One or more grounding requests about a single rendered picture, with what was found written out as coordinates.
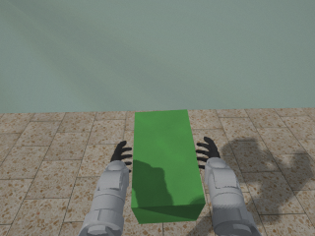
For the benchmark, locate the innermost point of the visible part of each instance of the robot left hand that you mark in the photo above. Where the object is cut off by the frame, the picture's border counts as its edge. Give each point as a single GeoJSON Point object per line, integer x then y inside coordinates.
{"type": "Point", "coordinates": [117, 153]}

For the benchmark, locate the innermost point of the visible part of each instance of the robot right hand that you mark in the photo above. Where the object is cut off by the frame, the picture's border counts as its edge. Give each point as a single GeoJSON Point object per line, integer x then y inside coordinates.
{"type": "Point", "coordinates": [212, 151]}

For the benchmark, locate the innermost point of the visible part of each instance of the right robot forearm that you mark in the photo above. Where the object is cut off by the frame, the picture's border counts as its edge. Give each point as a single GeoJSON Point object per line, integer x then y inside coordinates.
{"type": "Point", "coordinates": [230, 214]}

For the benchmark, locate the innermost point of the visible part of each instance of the left robot forearm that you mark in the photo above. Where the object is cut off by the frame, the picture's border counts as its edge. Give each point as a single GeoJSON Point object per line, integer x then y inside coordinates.
{"type": "Point", "coordinates": [106, 214]}

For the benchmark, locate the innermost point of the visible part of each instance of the carton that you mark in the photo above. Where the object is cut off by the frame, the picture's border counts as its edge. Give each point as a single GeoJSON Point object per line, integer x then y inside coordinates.
{"type": "Point", "coordinates": [166, 180]}

